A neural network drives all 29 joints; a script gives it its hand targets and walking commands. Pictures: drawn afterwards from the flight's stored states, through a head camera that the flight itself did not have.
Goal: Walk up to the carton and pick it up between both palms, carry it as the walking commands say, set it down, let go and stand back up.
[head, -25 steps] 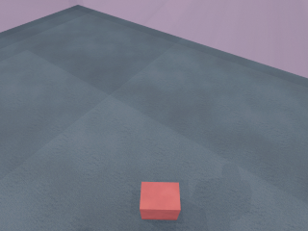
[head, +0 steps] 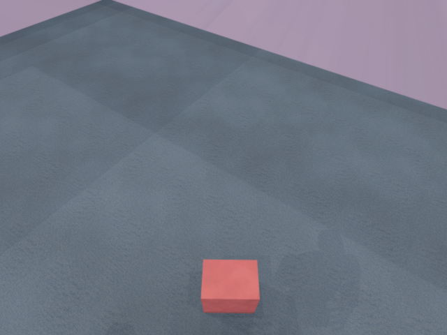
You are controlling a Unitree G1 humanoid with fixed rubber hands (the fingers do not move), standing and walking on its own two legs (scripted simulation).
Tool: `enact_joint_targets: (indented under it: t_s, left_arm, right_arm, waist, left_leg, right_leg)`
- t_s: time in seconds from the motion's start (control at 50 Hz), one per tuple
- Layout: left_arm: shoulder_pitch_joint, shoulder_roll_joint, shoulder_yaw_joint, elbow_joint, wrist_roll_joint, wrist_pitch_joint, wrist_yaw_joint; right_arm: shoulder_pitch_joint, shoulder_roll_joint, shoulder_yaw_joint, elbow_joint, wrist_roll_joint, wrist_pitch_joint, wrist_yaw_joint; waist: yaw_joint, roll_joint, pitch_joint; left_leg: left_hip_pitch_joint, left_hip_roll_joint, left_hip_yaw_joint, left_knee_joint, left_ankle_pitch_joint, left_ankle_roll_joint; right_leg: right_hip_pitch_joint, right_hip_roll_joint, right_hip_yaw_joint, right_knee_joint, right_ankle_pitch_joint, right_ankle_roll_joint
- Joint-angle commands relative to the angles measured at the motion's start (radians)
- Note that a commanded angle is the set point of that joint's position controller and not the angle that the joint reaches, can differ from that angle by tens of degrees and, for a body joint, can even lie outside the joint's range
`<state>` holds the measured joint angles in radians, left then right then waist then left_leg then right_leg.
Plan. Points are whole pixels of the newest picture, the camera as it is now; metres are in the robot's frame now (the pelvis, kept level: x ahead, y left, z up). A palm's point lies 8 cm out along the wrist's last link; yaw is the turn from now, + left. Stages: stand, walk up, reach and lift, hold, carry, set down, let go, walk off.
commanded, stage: walk up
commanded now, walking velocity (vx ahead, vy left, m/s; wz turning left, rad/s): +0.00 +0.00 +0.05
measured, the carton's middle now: (229, 287) +0.39 -0.02 -0.66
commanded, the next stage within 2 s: stand in 0.60 s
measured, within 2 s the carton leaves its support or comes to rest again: neither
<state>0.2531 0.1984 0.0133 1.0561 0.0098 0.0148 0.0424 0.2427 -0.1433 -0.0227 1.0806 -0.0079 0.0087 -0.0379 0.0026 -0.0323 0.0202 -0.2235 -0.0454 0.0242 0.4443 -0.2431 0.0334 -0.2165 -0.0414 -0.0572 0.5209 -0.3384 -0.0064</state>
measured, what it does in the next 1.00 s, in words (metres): steps on the spot: right foot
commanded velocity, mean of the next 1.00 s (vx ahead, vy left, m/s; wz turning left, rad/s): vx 0.00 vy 0.00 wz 0.00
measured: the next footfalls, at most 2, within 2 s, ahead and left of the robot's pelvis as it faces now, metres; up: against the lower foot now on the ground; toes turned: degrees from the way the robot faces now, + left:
right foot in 0.02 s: +0.00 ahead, -0.11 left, +0.00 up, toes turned -2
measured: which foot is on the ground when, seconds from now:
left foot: down 0.00-1.00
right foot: up 0.00-0.00, down 0.02-1.00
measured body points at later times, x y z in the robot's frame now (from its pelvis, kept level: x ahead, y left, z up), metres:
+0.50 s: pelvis +0.01 -0.02 +0.00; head +0.02 -0.03 +0.45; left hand +0.01 +0.19 -0.16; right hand +0.00 -0.23 -0.16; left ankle -0.01 +0.10 -0.74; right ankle -0.03 -0.11 -0.74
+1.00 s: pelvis +0.00 -0.03 -0.01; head +0.03 -0.03 +0.43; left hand +0.07 +0.20 -0.16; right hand +0.07 -0.26 -0.17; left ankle -0.01 +0.10 -0.74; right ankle -0.03 -0.11 -0.74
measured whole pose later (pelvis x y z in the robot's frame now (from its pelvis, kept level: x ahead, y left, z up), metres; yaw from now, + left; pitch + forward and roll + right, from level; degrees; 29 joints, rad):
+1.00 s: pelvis +0.00 -0.03 -0.01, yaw -1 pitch +5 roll +1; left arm 0.21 0.18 -0.04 0.82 -0.08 0.25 0.06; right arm 0.19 -0.17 0.03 0.89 0.10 0.23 -0.05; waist 0.01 -0.02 -0.03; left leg -0.39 0.02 0.01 0.63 -0.33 -0.01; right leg -0.36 0.01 -0.08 0.65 -0.38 -0.05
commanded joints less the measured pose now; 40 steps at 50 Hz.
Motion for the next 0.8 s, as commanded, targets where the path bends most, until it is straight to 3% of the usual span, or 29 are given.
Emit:
enact_joint_targets:
  t_s: [0.0, 0.02, 0.04, 0.06, 0.1, 0.14, 0.16, 0.18, 0.22, 0.24, 0.26, 0.3, 0.38, 0.44, 0.46, 0.48, 0.54, 0.58, 0.6, 0.64, 0.72, 0.78]
  left_arm:
    - [0.126, 0.085, 0.029, -0.003, 0.008, -0.022, 0.009]
    - [0.118, 0.1, 0.026, 0.005, 0.012, -0.027, 0.009]
    - [0.065, 0.109, 0.022, 0.015, 0.014, -0.023, 0.002]
    - [0.012, 0.101, 0.017, 0.007, 0.019, -0.023, -0.001]
    - [0.001, 0.056, 0.015, 0.008, 0.011, -0.024, 0.004]
    - [0.033, 0.034, 0.01, 0.019, 0.004, -0.025, 0.006]
    - [0.055, 0.035, 0.007, 0.031, 0.004, -0.026, 0.007]
    - [0.051, 0.034, 0.011, 0.026, 0.003, -0.026, 0.004]
    - [0.041, 0.044, 0.015, 0.039, 0.009, -0.03, 0.005]
    - [0.077, 0.024, 0.011, 0.044, 0.007, -0.03, 0.008]
    - [0.055, 0.035, 0.017, 0.04, 0.004, -0.031, 0.007]
    - [0.064, 0.029, 0.016, 0.04, 0.009, -0.03, 0.004]
    - [0.065, 0.026, 0.015, 0.051, 0.007, -0.03, 0.004]
    - [0.101, 0.017, 0.011, 0.053, 0.006, -0.032, 0.006]
    - [0.093, 0.032, 0.015, 0.056, 0.008, -0.03, 0.005]
    - [0.1, 0.02, 0.013, 0.049, 0.007, -0.031, 0.007]
    - [0.104, 0.022, 0.016, 0.055, 0.005, -0.03, 0.005]
    - [0.113, 0.011, 0.017, 0.058, 0.006, -0.03, 0.007]
    - [0.112, 0.014, 0.014, 0.058, 0.007, -0.033, 0.01]
    - [0.112, 0.019, 0.014, 0.058, 0.008, -0.034, 0.008]
    - [0.134, 0.018, 0.015, 0.068, 0.003, -0.038, 0.011]
    - [0.126, 0.016, 0.013, 0.063, 0.002, -0.032, 0.009]
  right_arm:
    - [0.011, -0.106, -0.015, -0.034, 0.012, -0.019, 0.001]
    - [0.031, -0.084, -0.013, -0.04, 0.017, -0.017, 0.005]
    - [0.049, -0.073, -0.011, -0.023, 0.009, -0.01, 0.002]
    - [0.057, -0.086, -0.011, -0.007, 0.002, -0.004, -0.004]
    - [0.062, -0.076, -0.012, 0.014, 0.001, -0.008, -0.002]
    - [0.071, -0.079, -0.012, 0.032, 0.003, -0.018, 0.0]
    - [0.049, -0.081, -0.016, 0.026, 0.008, -0.015, -0.002]
    - [0.064, -0.079, -0.013, 0.032, 0.008, -0.018, -0.004]
    - [0.088, -0.069, -0.012, 0.05, 0.005, -0.018, -0.006]
    - [0.07, -0.072, -0.018, 0.044, 0.007, -0.021, -0.009]
    - [0.072, -0.071, -0.018, 0.041, 0.007, -0.02, -0.01]
    - [0.101, -0.056, -0.013, 0.054, 0.004, -0.017, -0.012]
    - [0.092, -0.057, -0.014, 0.066, 0.005, -0.012, -0.013]
    - [0.103, -0.043, -0.01, 0.065, 0.004, -0.016, -0.013]
    - [0.085, -0.053, -0.013, 0.063, 0.006, -0.015, -0.012]
    - [0.099, -0.05, -0.015, 0.06, 0.006, -0.014, -0.014]
    - [0.121, -0.041, -0.014, 0.071, 0.006, -0.012, -0.016]
    - [0.118, -0.044, -0.014, 0.065, 0.008, -0.015, -0.017]
    - [0.113, -0.033, -0.015, 0.057, 0.006, -0.011, -0.015]
    - [0.114, -0.038, -0.011, 0.058, 0.005, -0.012, -0.016]
    - [0.116, -0.041, -0.014, 0.053, 0.009, -0.015, -0.016]
    - [0.112, -0.046, -0.012, 0.051, 0.003, -0.015, -0.018]
  waist:
    - [0.035, 0.02, -0.071]
    - [0.009, -0.063, -0.07]
    - [-0.012, -0.096, -0.017]
    - [-0.023, -0.092, 0.008]
    - [-0.018, -0.068, 0.02]
    - [-0.009, 0.015, 0.042]
    - [0.002, -0.005, 0.05]
    - [-0.001, 0.017, 0.054]
    - [-0.008, -0.017, 0.046]
    - [-0.005, 0.042, 0.044]
    - [-0.01, 0.0, 0.042]
    - [-0.011, 0.049, 0.027]
    - [-0.011, 0.002, 0.042]
    - [-0.003, 0.031, 0.036]
    - [-0.002, 0.025, 0.045]
    - [-0.007, 0.055, 0.05]
    - [-0.013, 0.022, 0.041]
    - [-0.01, 0.039, 0.027]
    - [-0.007, 0.0, 0.055]
    - [-0.013, 0.035, 0.066]
    - [-0.007, 0.019, 0.017]
    - [-0.01, 0.044, 0.035]
  left_leg:
    - [-0.041, 0.133, -0.124, -0.021, 0.29, 0.026]
    - [-0.093, 0.084, -0.092, 0.016, 0.121, 0.009]
    - [-0.049, 0.063, -0.046, -0.023, 0.02, -0.014]
    - [0.014, 0.075, -0.052, -0.044, 0.062, -0.013]
    - [0.036, 0.107, -0.071, -0.055, 0.18, -0.005]
    - [0.044, 0.129, -0.089, -0.084, 0.278, -0.005]
    - [0.031, 0.131, -0.098, -0.077, 0.27, -0.006]
    - [0.031, 0.127, -0.091, -0.09, 0.242, -0.009]
    - [0.038, 0.128, -0.082, -0.094, 0.261, -0.016]
    - [0.045, 0.129, -0.085, -0.088, 0.253, -0.014]
    - [0.032, 0.126, -0.079, -0.085, 0.244, -0.019]
    - [0.062, 0.132, -0.072, -0.095, 0.255, -0.018]
    - [0.051, 0.135, -0.076, -0.089, 0.24, -0.02]
    - [0.057, 0.134, -0.065, -0.087, 0.26, -0.025]
    - [0.038, 0.132, -0.071, -0.089, 0.25, -0.024]
    - [0.046, 0.132, -0.066, -0.088, 0.222, -0.024]
    - [0.066, 0.14, -0.06, -0.085, 0.233, -0.029]
    - [0.062, 0.14, -0.066, -0.084, 0.234, -0.025]
    - [0.041, 0.137, -0.057, -0.073, 0.22, -0.026]
    - [0.031, 0.138, -0.069, -0.081, 0.253, -0.031]
    - [0.043, 0.14, -0.061, -0.06, 0.267, -0.029]
    - [0.038, 0.142, -0.067, -0.073, 0.269, -0.033]
  right_leg:
    - [0.197, -0.098, 0.075, -0.147, 0.297, -0.036]
    - [0.219, -0.172, 0.172, -0.183, 0.379, -0.057]
    - [0.116, -0.2, 0.199, -0.19, 0.335, -0.102]
    - [0.053, -0.185, 0.188, -0.198, 0.295, -0.099]
    - [0.05, -0.122, 0.096, -0.194, 0.25, -0.062]
    - [0.061, -0.085, 0.074, -0.18, 0.254, -0.037]
    - [0.078, -0.084, 0.08, -0.192, 0.272, -0.04]
    - [0.087, -0.087, 0.081, -0.195, 0.273, -0.04]
    - [0.1, -0.092, 0.08, -0.189, 0.294, -0.05]
    - [0.105, -0.088, 0.084, -0.196, 0.31, -0.046]
    - [0.113, -0.09, 0.077, -0.195, 0.312, -0.045]
    - [0.114, -0.1, 0.093, -0.196, 0.303, -0.052]
    - [0.101, -0.089, 0.09, -0.209, 0.274, -0.049]
    - [0.115, -0.093, 0.089, -0.204, 0.337, -0.05]
    - [0.117, -0.096, 0.094, -0.204, 0.318, -0.049]
    - [0.105, -0.099, 0.093, -0.211, 0.295, -0.051]
    - [0.088, -0.101, 0.096, -0.211, 0.288, -0.047]
    - [0.107, -0.093, 0.089, -0.204, 0.318, -0.046]
    - [0.1, -0.102, 0.093, -0.215, 0.313, -0.041]
    - [0.103, -0.099, 0.097, -0.203, 0.349, -0.045]
    - [0.133, -0.101, 0.089, -0.19, 0.4, -0.043]
    - [0.114, -0.093, 0.083, -0.184, 0.371, -0.047]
